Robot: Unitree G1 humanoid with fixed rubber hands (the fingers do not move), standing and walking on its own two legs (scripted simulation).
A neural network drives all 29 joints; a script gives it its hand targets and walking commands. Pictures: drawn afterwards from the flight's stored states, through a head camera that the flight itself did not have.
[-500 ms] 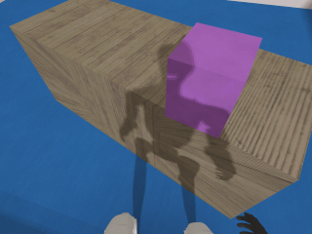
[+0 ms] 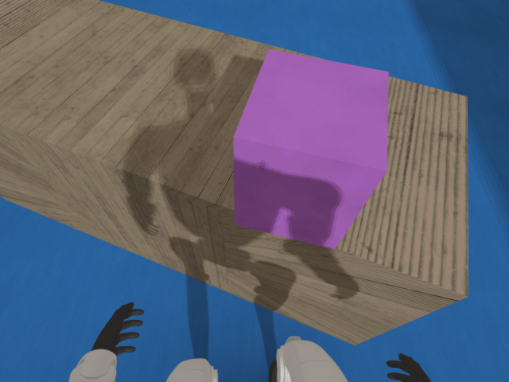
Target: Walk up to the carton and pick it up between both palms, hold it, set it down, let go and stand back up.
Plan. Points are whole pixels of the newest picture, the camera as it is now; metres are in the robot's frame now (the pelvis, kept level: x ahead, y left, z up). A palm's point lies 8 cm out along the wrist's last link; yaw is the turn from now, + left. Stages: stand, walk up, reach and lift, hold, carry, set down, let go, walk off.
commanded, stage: walk up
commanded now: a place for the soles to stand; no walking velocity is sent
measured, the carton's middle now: (303, 155) +0.46 -0.08 +0.04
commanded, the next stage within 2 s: none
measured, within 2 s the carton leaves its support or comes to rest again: neither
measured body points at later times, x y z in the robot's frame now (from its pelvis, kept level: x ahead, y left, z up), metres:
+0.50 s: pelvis -0.01 -0.02 +0.02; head +0.04 -0.01 +0.46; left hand +0.17 +0.21 -0.11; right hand +0.05 -0.29 -0.09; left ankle -0.02 +0.12 -0.70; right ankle +0.04 -0.12 -0.70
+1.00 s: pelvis -0.04 -0.02 +0.03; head -0.03 -0.03 +0.48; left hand +0.07 +0.23 -0.10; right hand -0.02 -0.29 -0.10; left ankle -0.02 +0.12 -0.70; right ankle +0.04 -0.12 -0.70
